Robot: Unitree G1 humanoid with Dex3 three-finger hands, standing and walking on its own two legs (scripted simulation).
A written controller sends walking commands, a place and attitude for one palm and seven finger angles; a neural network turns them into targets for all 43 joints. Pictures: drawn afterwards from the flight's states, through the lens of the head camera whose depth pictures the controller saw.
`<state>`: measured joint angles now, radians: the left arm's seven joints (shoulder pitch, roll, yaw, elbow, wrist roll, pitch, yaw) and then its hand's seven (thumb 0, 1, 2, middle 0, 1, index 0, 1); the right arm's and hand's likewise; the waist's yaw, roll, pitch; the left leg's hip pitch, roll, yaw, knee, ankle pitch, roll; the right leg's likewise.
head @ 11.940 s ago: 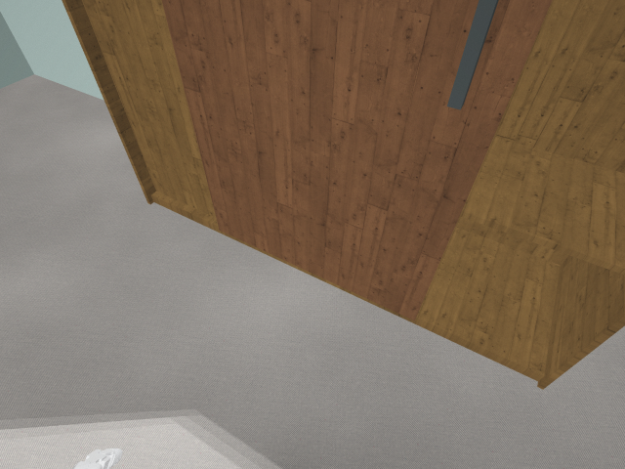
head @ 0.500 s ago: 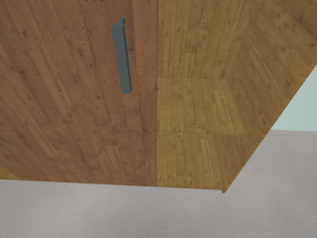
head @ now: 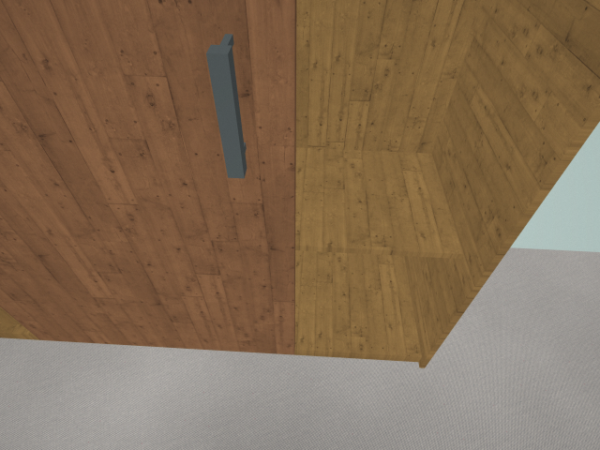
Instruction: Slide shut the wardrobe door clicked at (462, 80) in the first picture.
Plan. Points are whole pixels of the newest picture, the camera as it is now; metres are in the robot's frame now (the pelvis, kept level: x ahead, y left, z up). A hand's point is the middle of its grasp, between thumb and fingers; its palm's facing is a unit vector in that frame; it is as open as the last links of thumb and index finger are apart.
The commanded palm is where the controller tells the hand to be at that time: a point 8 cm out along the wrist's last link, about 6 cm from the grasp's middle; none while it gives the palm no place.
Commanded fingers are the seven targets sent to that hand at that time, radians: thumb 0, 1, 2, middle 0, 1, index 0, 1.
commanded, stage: look again from close up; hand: left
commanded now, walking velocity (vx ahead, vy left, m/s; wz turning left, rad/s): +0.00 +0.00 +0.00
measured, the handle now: (232, 110) +0.51 +0.14 +0.20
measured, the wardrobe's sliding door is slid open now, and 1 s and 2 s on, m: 0.43 0.43 0.43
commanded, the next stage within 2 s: raise the hand with hooked fingers in 0.26 s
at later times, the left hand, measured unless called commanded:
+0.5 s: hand out of the picture +0.09 +0.20 -0.09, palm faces +0.19 -0.95 -0.25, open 7.3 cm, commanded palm +0.10 +0.22 -0.04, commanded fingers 0.00 0.71 0.82 -0.21 -0.42 -0.21 -0.42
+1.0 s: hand (116, 415) +0.15 +0.22 +0.04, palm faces +0.09 -0.99 -0.08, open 9.9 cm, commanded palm +0.13 +0.27 +0.05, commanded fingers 0.00 0.13 0.57 -0.25 -0.80 -0.25 -0.80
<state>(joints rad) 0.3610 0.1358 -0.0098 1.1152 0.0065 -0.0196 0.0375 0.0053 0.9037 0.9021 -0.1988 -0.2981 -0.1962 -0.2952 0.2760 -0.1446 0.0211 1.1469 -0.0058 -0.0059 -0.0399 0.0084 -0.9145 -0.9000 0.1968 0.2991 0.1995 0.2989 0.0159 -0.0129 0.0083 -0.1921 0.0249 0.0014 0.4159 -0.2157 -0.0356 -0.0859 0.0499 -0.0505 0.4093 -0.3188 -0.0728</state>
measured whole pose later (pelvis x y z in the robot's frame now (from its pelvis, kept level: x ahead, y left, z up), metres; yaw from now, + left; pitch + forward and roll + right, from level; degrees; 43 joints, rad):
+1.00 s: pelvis -0.05 +0.02 -0.05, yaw +2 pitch +5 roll -1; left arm 0.41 0.24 0.15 -0.14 -0.28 -0.35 -0.20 0.02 0.35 0.67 -0.24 -0.65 -0.23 -0.65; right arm 0.20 -0.23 0.03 0.64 0.02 -0.32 -0.07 0.01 -0.90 -0.90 0.20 0.30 0.20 0.30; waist 0.05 0.05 -0.04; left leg -0.64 0.02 -0.05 0.91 -0.36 -0.02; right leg -0.50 0.03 -0.11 0.89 -0.48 -0.06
